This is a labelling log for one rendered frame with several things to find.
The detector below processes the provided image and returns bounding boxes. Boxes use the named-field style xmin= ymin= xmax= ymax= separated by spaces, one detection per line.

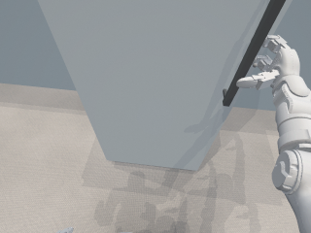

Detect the robot right forearm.
xmin=272 ymin=75 xmax=311 ymax=154

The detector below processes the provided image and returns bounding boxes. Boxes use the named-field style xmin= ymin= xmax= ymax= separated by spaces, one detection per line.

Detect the fridge door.
xmin=38 ymin=0 xmax=293 ymax=171

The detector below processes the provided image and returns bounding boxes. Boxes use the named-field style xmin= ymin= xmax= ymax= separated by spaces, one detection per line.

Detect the right robot hand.
xmin=236 ymin=35 xmax=300 ymax=90

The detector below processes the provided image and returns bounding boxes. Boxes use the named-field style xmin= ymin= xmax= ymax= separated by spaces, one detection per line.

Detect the robot right upper arm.
xmin=271 ymin=149 xmax=311 ymax=233

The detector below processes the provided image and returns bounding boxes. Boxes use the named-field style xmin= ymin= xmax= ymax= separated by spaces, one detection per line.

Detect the handle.
xmin=223 ymin=0 xmax=286 ymax=107

